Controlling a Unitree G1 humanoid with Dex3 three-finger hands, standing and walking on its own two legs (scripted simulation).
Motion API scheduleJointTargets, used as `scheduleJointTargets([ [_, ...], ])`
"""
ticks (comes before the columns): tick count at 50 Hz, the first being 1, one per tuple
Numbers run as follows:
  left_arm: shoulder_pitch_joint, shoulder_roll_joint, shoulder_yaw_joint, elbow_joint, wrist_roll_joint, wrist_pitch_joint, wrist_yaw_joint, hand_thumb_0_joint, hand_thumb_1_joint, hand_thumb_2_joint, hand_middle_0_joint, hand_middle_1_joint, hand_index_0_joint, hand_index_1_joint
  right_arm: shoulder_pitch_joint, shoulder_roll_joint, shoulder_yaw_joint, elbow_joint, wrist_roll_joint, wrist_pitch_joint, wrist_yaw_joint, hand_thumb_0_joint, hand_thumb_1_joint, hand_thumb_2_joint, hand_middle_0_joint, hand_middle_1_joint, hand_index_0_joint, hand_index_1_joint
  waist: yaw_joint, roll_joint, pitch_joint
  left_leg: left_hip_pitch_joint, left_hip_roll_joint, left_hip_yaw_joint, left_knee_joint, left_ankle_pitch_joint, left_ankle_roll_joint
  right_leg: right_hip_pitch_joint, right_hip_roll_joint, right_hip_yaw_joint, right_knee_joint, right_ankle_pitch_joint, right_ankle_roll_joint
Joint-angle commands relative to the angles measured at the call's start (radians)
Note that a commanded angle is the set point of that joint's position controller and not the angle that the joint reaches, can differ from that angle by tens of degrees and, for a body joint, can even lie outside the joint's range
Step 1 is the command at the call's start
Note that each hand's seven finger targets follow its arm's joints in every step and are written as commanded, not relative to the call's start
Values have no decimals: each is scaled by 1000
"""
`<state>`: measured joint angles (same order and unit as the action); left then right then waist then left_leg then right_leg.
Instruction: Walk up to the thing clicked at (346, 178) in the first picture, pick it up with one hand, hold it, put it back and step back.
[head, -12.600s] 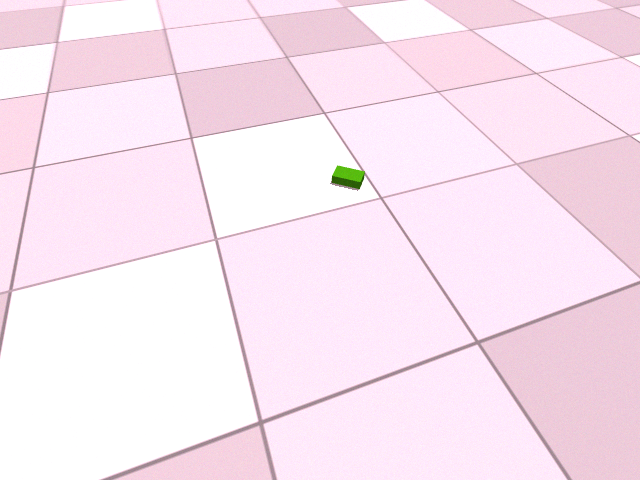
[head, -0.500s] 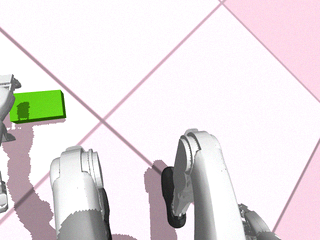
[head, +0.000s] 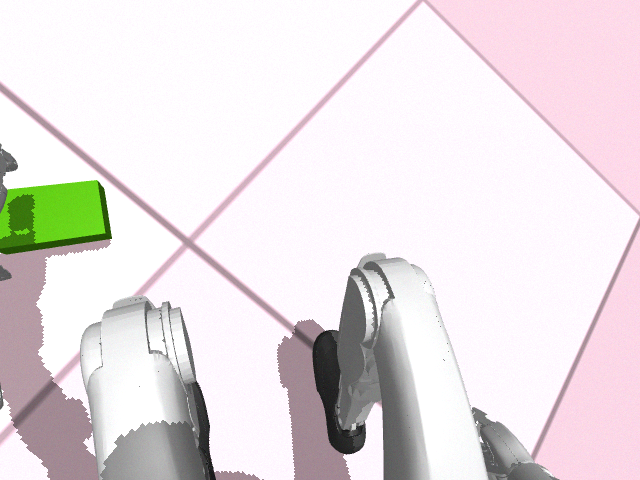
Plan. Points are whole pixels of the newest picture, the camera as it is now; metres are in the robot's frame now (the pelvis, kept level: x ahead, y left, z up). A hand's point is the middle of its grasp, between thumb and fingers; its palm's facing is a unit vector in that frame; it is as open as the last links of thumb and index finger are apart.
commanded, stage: rise first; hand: left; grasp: from above
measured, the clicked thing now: (52, 216) +0.46 +0.30 -0.30
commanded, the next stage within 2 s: approach in 1.22 s
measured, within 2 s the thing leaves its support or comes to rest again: neither
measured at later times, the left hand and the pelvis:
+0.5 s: hand out of the picture +0.42 +0.34 -0.17, palm faces -0.44 -0.09 -0.89, open 14.3 cm; pelvis +0.00 +0.00 +0.00, yaw +0 degrees
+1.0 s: hand out of the picture +0.42 +0.34 -0.17, palm faces -0.46 -0.09 -0.88, open 14.2 cm; pelvis +0.00 +0.00 +0.00, yaw +0 degrees
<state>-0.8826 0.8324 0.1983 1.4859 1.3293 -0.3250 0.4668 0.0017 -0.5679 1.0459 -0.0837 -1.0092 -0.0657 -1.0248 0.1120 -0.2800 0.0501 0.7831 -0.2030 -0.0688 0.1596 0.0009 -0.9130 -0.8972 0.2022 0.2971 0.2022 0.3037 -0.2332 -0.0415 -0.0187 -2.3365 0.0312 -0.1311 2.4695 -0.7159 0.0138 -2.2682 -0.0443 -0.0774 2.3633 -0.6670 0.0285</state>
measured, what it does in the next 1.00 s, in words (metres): stands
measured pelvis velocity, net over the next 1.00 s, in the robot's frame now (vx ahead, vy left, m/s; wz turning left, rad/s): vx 0.00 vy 0.00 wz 0.00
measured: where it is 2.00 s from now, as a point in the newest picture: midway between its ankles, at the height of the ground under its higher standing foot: (270, 436)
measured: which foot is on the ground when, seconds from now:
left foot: down 0.00-1.00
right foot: down 0.00-1.00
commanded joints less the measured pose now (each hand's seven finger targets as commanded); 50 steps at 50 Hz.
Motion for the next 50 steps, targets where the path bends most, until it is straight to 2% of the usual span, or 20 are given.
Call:
scheduleJointTargets([
  [1,-280,273,21,-105,-21,5,34,0,-584,1044,-60,-1012,-47,-1025,196,-263,-74,-6,-3,-2,-5,0,-906,-903,200,300,200,300,-4,336,-639,531,-37,75,-264,212,13,268,57,-88,-205,194,-48],
  [4,-257,304,43,-131,-25,8,35,0,-586,1051,-64,-1002,-48,-1018,189,-267,-75,-14,0,2,-8,0,-904,-902,200,300,200,300,21,359,-660,535,-39,78,-277,202,12,279,56,-84,-206,184,-51],
  [6,-272,283,22,-115,-18,11,26,0,-589,1055,-62,-1004,-45,-1021,195,-266,-71,-10,-9,-2,-2,0,-904,-902,200,300,200,300,-4,339,-627,516,-38,79,-270,185,15,270,57,-88,-211,177,-50],
  [10,-249,314,46,-125,-27,4,17,0,-587,1055,-64,-1006,-47,-1023,199,-276,-74,-21,-5,-3,-2,0,-904,-903,200,300,200,300,3,329,-636,511,-39,77,-264,211,16,295,56,-89,-208,201,-48],
  [13,-253,287,20,-136,-28,3,9,0,-575,1040,-65,-1010,-53,-1023,201,-266,-71,-14,-2,-4,-1,0,-905,-902,200,300,200,300,-1,337,-649,516,-38,81,-253,213,15,297,59,-86,-209,205,-50],
  [17,-263,320,42,-174,-30,-4,7,0,-588,1050,-68,-1006,-51,-1023,201,-267,-76,-21,2,0,-2,0,-906,-903,200,300,200,300,17,347,-669,514,-38,83,-261,207,13,309,59,-80,-216,197,-54],
  [21,-244,272,7,-150,-23,1,4,0,-595,1057,-66,-1005,-47,-1025,199,-259,-75,-16,4,5,-4,0,-905,-903,200,300,200,300,6,343,-659,517,-39,82,-261,197,12,290,61,-82,-216,190,-57],
  [26,-245,273,12,-144,-25,8,4,0,-598,1060,-65,-1005,-46,-1025,201,-267,-73,-17,9,5,-5,0,-906,-903,200,300,200,300,11,346,-638,517,-39,76,-281,205,11,282,57,-89,-218,193,-53],
  [27,-255,260,-3,-130,-22,9,1,0,-595,1060,-67,-1003,-47,-1023,200,-265,-70,-15,6,4,-4,0,-905,-903,200,300,200,300,-5,329,-624,510,-40,76,-273,203,14,278,58,-89,-219,195,-52],
  [31,-275,285,8,-166,-23,10,-2,0,-597,1060,-66,-1006,-47,-1026,197,-272,-75,-23,18,3,-3,0,-906,-903,200,300,200,300,7,366,-630,543,-38,61,-302,194,8,252,52,-93,-205,183,-51],
  [32,-263,270,3,-183,-26,10,-1,0,-593,1055,-69,-1010,-51,-1029,197,-268,-77,-26,19,3,-3,0,-906,-903,200,300,200,300,17,387,-652,556,-38,62,-307,199,6,259,51,-92,-208,186,-51],
  [33,-275,260,1,-181,-26,11,-2,0,-598,1064,-71,-1000,-48,-1023,203,-269,-77,-27,15,1,-2,0,-905,-903,200,300,200,300,-4,363,-646,558,-37,58,-302,204,7,257,52,-97,-203,193,-49],
  [34,-272,254,-10,-185,-28,13,-3,0,-588,1053,-67,-1013,-50,-1030,195,-266,-79,-23,22,1,-3,0,-904,-902,200,300,200,300,9,367,-659,568,-37,63,-300,202,6,256,52,-89,-210,192,-52],
  [38,-270,304,30,-199,-28,10,-2,0,-591,1057,-71,-1005,-52,-1025,201,-272,-81,-30,19,3,-3,0,-905,-903,200,300,200,300,9,368,-676,554,-39,72,-285,241,10,291,51,-87,-208,226,-49],
  [40,-261,245,-6,-163,-29,15,-11,0,-593,1056,-72,-1003,-52,-1024,209,-260,-76,-24,21,5,0,0,-906,-903,200,300,200,300,0,344,-659,533,-43,81,-280,237,12,295,51,-81,-217,223,-50],
  [41,-287,254,-9,-149,-21,14,-14,0,-586,1051,-71,-1014,-54,-1032,201,-262,-73,-32,18,3,0,0,-905,-902,200,300,200,300,-17,329,-643,514,-43,82,-272,220,15,293,56,-82,-225,215,-52],
  [44,-274,282,11,-149,-38,13,-18,0,-583,1054,-77,-1010,-59,-1029,205,-271,-72,-35,21,0,-5,0,-906,-903,200,300,200,300,5,315,-642,502,-46,87,-277,189,17,308,52,-78,-241,185,-51],
  [48,-256,248,-25,-107,-28,10,-26,0,-573,1039,-69,-1032,-59,-1042,202,-260,-64,-23,19,-3,-1,0,-906,-902,200,300,200,300,-1,313,-611,483,-47,89,-272,173,16,294,57,-78,-233,170,-54],
  [49,-293,308,32,-178,-37,1,-17,0,-569,1038,-70,-1026,-61,-1036,197,-273,-71,-41,14,-2,-4,0,-903,-901,200,300,200,300,5,308,-663,499,-45,83,-275,185,18,319,56,-83,-238,178,-49],
  [50,-270,332,37,-176,-21,0,-15,0,-578,1044,-74,-1018,-60,-1033,201,-271,-69,-37,17,0,-5,0,-905,-902,200,300,200,300,24,338,-670,512,-47,88,-279,189,14,319,54,-77,-229,178,-54],
])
